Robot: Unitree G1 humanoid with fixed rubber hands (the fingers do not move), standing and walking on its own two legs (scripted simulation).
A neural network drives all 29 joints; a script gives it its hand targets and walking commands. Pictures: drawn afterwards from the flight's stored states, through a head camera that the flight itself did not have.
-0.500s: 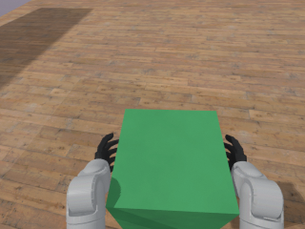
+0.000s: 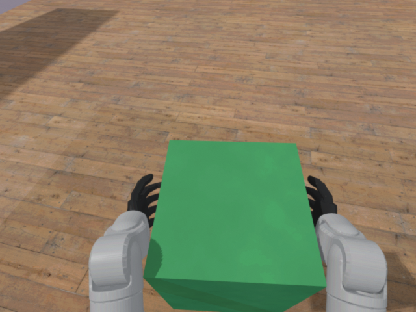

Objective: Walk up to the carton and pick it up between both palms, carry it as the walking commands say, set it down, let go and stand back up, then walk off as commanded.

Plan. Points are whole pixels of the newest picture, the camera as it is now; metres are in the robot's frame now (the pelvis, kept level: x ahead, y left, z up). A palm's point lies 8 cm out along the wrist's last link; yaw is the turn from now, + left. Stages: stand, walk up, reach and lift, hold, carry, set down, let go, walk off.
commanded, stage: carry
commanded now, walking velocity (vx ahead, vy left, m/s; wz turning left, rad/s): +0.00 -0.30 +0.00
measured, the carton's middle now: (228, 235) +0.27 +0.00 +0.02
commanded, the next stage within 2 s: none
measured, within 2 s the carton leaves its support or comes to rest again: neither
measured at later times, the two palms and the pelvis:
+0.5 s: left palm (212, 236) +0.23 +0.03 +0.10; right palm (414, 232) +0.23 -0.28 +0.10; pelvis -0.03 -0.14 +0.01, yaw +1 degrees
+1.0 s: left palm (220, 265) +0.19 +0.01 +0.08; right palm out of the picture +0.22 -0.29 +0.08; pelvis -0.06 -0.17 -0.01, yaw +7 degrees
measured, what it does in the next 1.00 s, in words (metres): steps to the right: left foot, then right foot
